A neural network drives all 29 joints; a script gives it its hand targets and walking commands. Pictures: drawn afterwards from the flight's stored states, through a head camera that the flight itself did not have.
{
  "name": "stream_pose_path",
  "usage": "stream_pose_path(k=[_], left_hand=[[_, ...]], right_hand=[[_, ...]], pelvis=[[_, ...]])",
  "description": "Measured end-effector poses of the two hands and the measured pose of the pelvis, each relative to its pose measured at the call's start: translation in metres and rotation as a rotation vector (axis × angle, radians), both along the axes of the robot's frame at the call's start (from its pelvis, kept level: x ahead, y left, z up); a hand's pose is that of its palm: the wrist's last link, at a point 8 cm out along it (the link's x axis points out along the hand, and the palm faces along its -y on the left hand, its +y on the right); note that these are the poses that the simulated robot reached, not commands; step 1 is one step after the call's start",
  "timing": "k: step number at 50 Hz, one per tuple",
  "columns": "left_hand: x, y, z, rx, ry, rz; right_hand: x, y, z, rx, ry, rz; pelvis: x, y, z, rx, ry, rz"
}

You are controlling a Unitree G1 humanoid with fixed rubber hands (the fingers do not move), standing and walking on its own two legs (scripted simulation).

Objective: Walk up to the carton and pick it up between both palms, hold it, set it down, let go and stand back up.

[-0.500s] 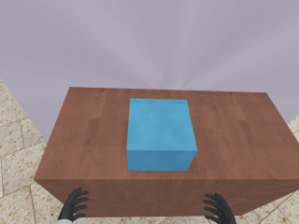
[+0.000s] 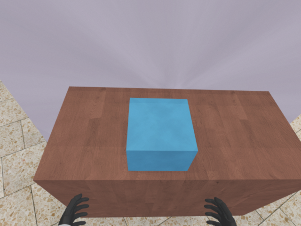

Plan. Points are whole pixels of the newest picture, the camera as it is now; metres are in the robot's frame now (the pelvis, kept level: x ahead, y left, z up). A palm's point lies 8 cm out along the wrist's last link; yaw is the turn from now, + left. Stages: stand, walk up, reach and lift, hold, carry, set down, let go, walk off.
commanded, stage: let go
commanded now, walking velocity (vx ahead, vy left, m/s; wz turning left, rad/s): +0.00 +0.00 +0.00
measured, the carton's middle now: (158, 134) +0.42 -0.03 -0.06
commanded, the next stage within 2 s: stand in 0.30 s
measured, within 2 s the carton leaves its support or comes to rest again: neither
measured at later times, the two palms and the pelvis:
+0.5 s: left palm out of the picture +0.12 +0.25 -0.10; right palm out of the picture +0.12 -0.25 -0.10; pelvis +0.00 -0.01 +0.00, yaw +0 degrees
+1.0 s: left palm out of the picture +0.07 +0.27 -0.12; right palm out of the picture +0.10 -0.29 -0.11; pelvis +0.00 -0.01 +0.00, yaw +0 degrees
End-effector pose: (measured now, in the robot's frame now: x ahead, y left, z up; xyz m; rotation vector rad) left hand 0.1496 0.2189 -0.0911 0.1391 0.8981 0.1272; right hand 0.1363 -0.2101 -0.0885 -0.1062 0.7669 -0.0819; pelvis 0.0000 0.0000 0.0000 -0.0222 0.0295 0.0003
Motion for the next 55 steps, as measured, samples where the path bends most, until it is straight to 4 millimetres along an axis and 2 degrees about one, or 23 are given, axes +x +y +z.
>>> stream_pose_path(k=[18,23,30,35,46,55], left_hand=[[0.002,-0.001,0.004,0.014,-0.028,-0.015],[-0.015,0.018,-0.004,0.068,0.002,-0.04],[-0.049,0.045,-0.017,0.131,0.155,-0.038],[-0.064,0.056,-0.02,0.149,0.222,-0.026],[-0.081,0.057,-0.026,0.143,0.289,-0.008],[-0.083,0.056,-0.027,0.14,0.305,0.0]], right_hand=[[-0.001,-0.006,-0.004,-0.008,0.014,0.012],[-0.011,-0.028,-0.014,-0.062,0.138,0.011],[-0.023,-0.067,-0.014,-0.152,0.217,0.01],[-0.03,-0.081,-0.014,-0.189,0.256,0.009],[-0.036,-0.081,-0.019,-0.181,0.287,0.001],[-0.039,-0.079,-0.023,-0.174,0.298,-0.003]], pelvis=[[0.0,-0.006,-0.001,0.009,-0.01,0.001],[0.0,-0.009,-0.003,0.022,-0.015,0.006],[0.002,-0.011,-0.003,0.025,-0.012,0.006],[0.004,-0.01,-0.003,0.024,-0.009,0.006],[0.004,-0.01,-0.003,0.023,-0.01,0.006],[0.004,-0.009,-0.003,0.022,-0.011,0.006]])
